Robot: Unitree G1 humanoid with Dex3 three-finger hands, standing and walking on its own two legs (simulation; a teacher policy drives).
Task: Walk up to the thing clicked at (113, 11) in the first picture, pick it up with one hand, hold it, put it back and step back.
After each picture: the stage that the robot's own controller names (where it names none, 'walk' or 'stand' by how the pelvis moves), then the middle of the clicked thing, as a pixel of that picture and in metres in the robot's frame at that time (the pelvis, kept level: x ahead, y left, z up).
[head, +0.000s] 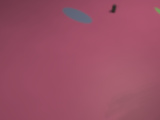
stand; (113, 8) +2.30 -0.56 -0.72
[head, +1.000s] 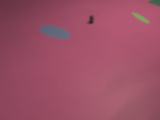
walk; (91, 19) +2.20 -0.07 -0.69
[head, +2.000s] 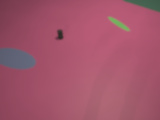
walk; (60, 34) +1.54 +0.31 -0.71
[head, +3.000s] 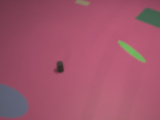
walk; (60, 66) +1.00 +0.26 -0.72
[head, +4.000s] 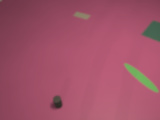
walk; (57, 102) +0.63 +0.25 -0.72
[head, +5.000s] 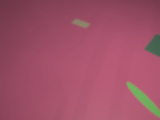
walk; out of the picture +0.40 +0.21 -0.70
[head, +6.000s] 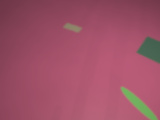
stand; out of the picture +0.34 +0.21 -0.73
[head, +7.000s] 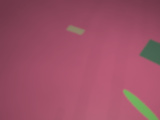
stand; out of the picture +0.34 +0.20 -0.73
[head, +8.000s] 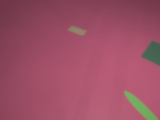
stand; out of the picture +0.34 +0.20 -0.73
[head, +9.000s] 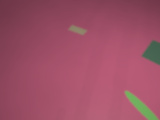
stand; out of the picture +0.34 +0.20 -0.73
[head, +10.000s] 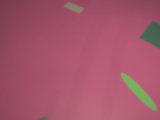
go down; out of the picture +0.35 +0.20 -0.70
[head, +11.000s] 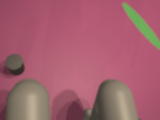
go down; (16, 65) +0.42 +0.24 -0.29
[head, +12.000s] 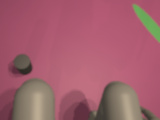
close in; (23, 65) +0.42 +0.24 -0.29
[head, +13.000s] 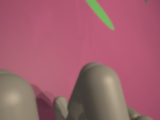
close in; out of the picture +0.41 +0.27 -0.22
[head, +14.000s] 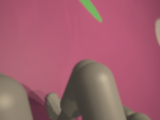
close; out of the picture +0.40 +0.28 -0.22
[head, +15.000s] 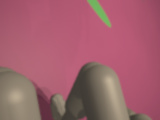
lift; out of the picture +0.38 +0.26 -0.22
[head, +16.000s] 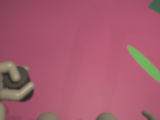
lift; (20, 85) +0.33 +0.19 -0.01
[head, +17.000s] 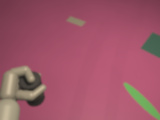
hold; (33, 89) +0.33 +0.16 +0.01
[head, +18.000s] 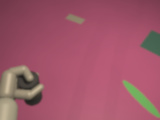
hold; (30, 89) +0.33 +0.18 +0.00
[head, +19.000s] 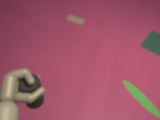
crouch; (32, 92) +0.32 +0.17 +0.00
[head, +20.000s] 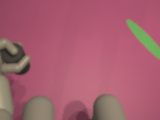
crouch; (17, 60) +0.42 +0.21 -0.08
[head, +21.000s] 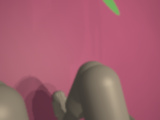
lower; out of the picture +0.42 +0.28 -0.23
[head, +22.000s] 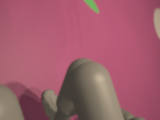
lower; out of the picture +0.42 +0.30 -0.22
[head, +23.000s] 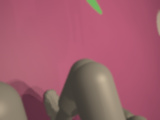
lower; out of the picture +0.42 +0.30 -0.22
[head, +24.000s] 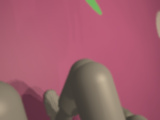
lower; out of the picture +0.42 +0.30 -0.22
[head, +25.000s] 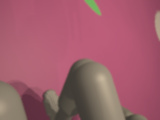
loosen; out of the picture +0.42 +0.30 -0.22
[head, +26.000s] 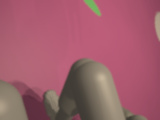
withdraw; out of the picture +0.41 +0.29 -0.23
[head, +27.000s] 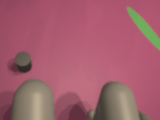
walk; (24, 62) +0.44 +0.24 -0.30
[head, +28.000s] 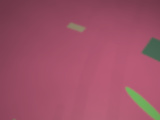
stand; out of the picture +0.37 +0.18 -0.65
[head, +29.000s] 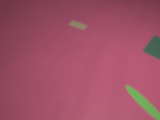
stand; out of the picture +0.38 +0.20 -0.67
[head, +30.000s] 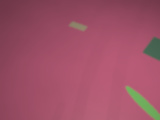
stand; out of the picture +0.38 +0.20 -0.67
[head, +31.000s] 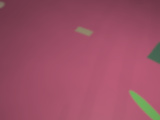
stand; out of the picture +0.40 +0.19 -0.72
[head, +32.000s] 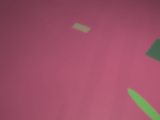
stand; out of the picture +0.36 +0.20 -0.73
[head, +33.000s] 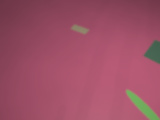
walk; out of the picture +0.36 +0.20 -0.73
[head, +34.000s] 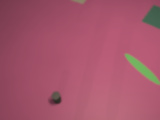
walk; (56, 97) +0.53 +0.21 -0.71
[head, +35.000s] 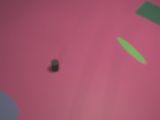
walk; (55, 65) +0.84 +0.18 -0.70
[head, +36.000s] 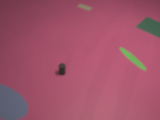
stand; (62, 69) +1.00 +0.18 -0.71
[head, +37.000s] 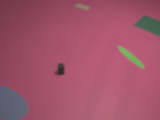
stand; (61, 69) +1.01 +0.19 -0.73
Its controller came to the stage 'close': yes
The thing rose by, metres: 0.71
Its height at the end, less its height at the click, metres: +0.00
